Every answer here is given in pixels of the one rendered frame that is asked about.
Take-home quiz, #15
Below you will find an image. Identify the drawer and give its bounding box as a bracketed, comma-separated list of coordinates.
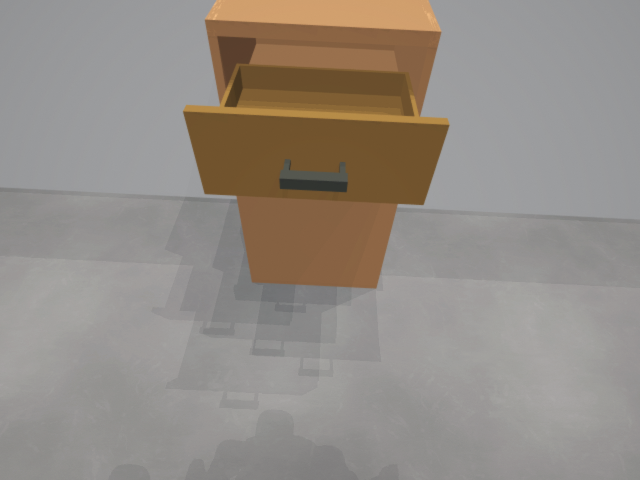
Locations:
[183, 64, 450, 205]

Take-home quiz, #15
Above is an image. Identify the cabinet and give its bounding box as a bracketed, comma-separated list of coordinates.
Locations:
[205, 0, 442, 289]

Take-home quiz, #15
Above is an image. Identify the handle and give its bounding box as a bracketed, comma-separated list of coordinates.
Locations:
[279, 159, 348, 192]

